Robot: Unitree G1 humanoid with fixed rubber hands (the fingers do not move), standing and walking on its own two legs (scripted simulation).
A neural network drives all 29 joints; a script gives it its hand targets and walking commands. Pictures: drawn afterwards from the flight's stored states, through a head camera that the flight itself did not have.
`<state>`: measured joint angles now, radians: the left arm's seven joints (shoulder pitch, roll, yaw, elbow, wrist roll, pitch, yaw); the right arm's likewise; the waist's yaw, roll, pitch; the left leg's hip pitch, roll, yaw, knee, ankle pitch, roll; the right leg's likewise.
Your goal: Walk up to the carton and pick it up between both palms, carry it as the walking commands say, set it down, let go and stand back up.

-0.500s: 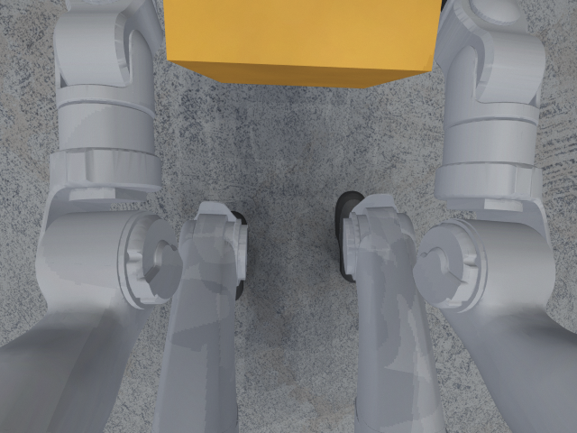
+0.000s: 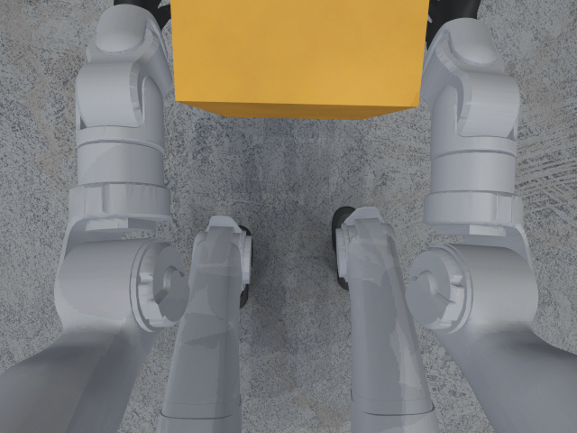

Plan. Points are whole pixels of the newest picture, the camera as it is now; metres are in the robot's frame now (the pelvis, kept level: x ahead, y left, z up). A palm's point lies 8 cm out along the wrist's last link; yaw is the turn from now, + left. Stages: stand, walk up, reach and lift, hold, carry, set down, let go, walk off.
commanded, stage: reach and lift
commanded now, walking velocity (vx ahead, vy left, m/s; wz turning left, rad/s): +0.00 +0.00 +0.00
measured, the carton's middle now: (296, 22) +0.56 -0.02 -0.15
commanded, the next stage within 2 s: none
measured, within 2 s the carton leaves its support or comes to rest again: neither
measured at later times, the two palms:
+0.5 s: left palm out of the picture +0.51 +0.13 +0.02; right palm (524, 16) +0.49 -0.17 +0.02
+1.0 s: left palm out of the picture +0.48 +0.13 +0.10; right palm out of the picture +0.46 -0.17 +0.10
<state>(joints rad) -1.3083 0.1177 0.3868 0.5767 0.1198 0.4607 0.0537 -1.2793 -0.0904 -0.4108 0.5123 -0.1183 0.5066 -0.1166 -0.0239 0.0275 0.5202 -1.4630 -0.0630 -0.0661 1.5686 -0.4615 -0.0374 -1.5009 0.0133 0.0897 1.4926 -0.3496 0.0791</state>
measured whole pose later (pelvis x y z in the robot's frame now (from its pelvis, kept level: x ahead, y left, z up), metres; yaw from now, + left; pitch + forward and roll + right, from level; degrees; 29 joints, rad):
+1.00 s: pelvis +0.11 -0.01 +0.14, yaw +0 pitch +27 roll +0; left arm -0.56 -0.14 0.39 0.54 0.27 0.37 -0.03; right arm -0.51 0.17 -0.43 0.45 -0.29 0.40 -0.01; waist -0.02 0.03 -0.18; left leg -1.02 -0.03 -0.08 0.90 -0.35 -0.03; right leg -1.06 0.00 0.07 0.85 -0.26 0.05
